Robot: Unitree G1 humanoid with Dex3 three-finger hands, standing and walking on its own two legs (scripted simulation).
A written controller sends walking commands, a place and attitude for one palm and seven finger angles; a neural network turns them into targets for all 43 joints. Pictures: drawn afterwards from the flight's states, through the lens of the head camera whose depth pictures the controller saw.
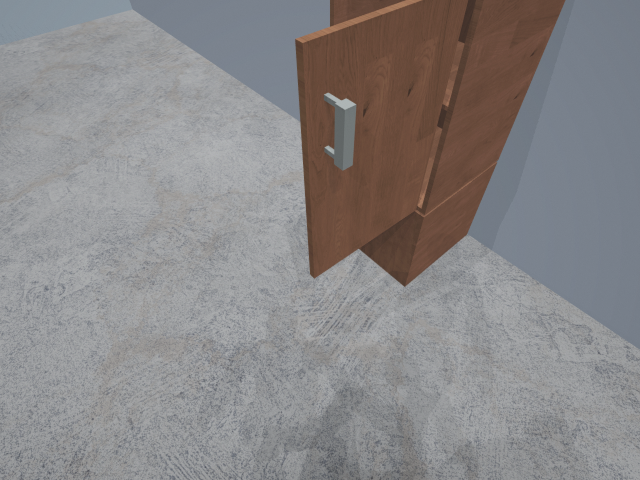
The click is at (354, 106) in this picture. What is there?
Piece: cupboard door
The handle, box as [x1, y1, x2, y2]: [324, 93, 355, 170]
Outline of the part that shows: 326,93 324,94 324,100 335,107 334,148 333,149 328,145 324,147 324,151 334,159 334,164 342,170 352,164 355,104 346,98 341,101 331,94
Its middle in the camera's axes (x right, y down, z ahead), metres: +0.03 -0.19 +0.67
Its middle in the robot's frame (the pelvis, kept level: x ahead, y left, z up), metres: +0.64 +0.01 +0.08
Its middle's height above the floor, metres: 0.87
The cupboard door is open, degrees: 88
